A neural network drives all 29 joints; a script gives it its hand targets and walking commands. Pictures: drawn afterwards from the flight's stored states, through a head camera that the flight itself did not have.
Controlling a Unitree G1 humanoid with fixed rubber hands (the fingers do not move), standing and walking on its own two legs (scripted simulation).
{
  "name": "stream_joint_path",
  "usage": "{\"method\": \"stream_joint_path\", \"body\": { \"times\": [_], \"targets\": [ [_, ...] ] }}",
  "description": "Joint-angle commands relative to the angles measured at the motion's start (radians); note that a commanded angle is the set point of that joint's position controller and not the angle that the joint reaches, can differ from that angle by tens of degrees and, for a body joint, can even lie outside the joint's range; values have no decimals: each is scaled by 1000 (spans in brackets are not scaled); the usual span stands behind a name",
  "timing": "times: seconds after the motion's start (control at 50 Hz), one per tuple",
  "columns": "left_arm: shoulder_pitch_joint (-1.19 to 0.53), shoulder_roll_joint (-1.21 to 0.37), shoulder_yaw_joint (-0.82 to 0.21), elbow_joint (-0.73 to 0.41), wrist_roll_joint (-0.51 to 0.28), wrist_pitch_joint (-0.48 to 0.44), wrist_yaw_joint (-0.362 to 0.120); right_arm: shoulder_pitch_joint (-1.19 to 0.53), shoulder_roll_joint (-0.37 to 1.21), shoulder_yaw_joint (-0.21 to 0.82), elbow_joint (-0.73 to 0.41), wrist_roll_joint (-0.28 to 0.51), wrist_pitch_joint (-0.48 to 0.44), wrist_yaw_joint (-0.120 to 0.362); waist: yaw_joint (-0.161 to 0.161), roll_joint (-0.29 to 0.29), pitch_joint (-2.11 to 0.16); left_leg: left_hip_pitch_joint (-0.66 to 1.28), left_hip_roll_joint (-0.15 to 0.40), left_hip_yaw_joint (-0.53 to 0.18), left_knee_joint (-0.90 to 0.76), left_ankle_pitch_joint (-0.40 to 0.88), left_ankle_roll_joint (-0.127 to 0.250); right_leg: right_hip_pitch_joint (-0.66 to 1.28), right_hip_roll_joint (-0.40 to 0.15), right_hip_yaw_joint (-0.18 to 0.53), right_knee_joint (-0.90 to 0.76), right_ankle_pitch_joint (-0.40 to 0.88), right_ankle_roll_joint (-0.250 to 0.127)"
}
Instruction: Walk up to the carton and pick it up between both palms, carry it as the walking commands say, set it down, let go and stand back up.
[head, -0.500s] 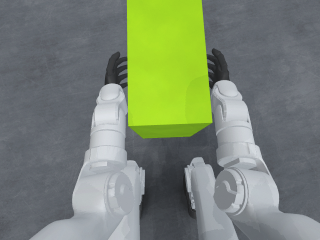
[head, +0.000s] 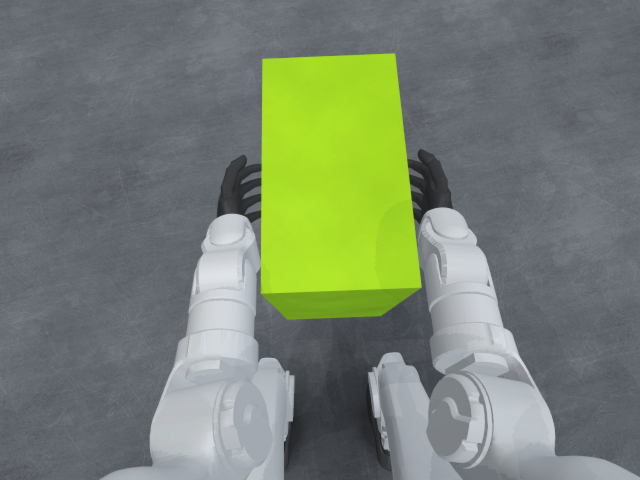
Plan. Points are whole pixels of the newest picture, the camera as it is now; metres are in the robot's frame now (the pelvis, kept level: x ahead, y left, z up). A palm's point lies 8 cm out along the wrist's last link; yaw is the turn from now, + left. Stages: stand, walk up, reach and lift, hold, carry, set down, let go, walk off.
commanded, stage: reach and lift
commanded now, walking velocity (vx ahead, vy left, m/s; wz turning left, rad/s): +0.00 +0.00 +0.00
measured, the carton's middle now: (331, 209) +0.46 -0.01 -0.11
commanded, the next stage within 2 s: none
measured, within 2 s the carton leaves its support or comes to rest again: neither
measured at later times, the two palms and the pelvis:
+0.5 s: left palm (221, 212) +0.40 +0.11 +0.03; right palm (459, 203) +0.40 -0.14 +0.04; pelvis +0.02 +0.00 +0.07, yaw +0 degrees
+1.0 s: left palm (193, 197) +0.39 +0.12 +0.11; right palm (487, 185) +0.38 -0.13 +0.11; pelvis +0.03 +0.00 +0.12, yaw -1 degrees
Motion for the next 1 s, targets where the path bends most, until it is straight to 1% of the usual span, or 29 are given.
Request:
{"method": "stream_joint_path", "body": {
  "times": [0.0, 0.2, 0.44, 0.56, 0.72, 0.88, 0.98],
  "targets": [
    [-570, -1061, -543, 101, -109, -17, -214, -569, 1048, 542, 92, 114, -14, 221, -15, 5, -757, 495, -132, 51, -186, 174, -4, 441, 141, -67, -174, 199, -11],
    [-492, -1067, -546, 82, -90, -20, -225, -490, 1056, 551, 70, 98, -15, 231, -15, 3, -682, 612, -120, 33, -301, 211, 4, 565, 132, -50, -286, 242, -18],
    [-389, -1058, -550, 42, -64, -22, -251, -385, 1071, 570, 32, 75, -15, 250, -15, -6, -581, 761, -103, 20, -448, 272, 19, 739, 117, -24, -441, 306, -24],
    [-341, -1052, -566, 12, -56, -16, -266, -339, 1079, 589, 8, 73, -9, 259, -8, -12, -533, 848, -94, 17, -519, 302, 25, 820, 109, -11, -516, 331, -25],
    [-280, -1049, -605, -30, -63, 4, -284, -277, 1080, 620, -26, 76, 8, 268, 2, -21, -474, 965, -85, 17, -601, 339, 28, 918, 104, 0, -602, 357, -27],
    [-206, -1067, -658, -73, -85, 33, -289, -207, 1069, 651, -72, 87, 35, 274, 5, -14, -427, 1096, -78, 9, -680, 390, 24, 1018, 103, 4, -682, 395, -33],
    [-161, -1069, -653, -75, -89, 61, -283, -157, 1064, 631, -80, 84, 61, 275, -1, -7, -378, 1164, -73, 2, -737, 400, 24, 1079, 99, 2, -736, 406, -37]
  ]
}}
